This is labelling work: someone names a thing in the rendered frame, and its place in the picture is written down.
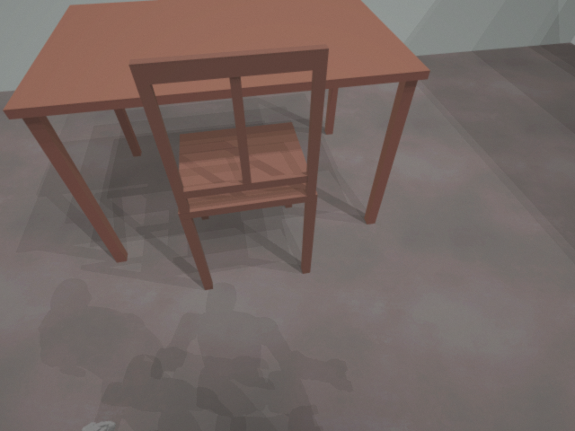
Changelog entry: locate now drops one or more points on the chair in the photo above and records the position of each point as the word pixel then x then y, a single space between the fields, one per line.
pixel 242 168

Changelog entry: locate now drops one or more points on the table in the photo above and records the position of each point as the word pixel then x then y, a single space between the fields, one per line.
pixel 83 67

